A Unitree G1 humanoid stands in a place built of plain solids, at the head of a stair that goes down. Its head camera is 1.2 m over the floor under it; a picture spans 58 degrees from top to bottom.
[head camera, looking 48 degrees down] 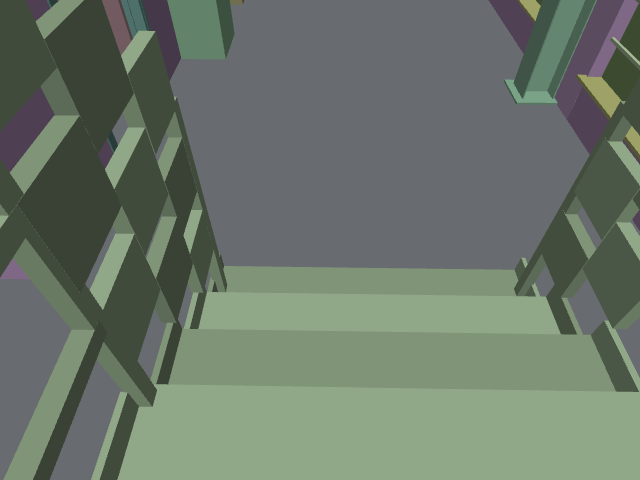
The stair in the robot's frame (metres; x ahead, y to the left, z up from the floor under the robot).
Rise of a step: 0.17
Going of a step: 0.28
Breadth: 1.50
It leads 1 degrees to the right of straight ahead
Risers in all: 4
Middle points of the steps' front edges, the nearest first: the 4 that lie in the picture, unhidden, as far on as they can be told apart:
0.51 -0.23 0.00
0.79 -0.23 -0.17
1.07 -0.24 -0.34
1.35 -0.24 -0.51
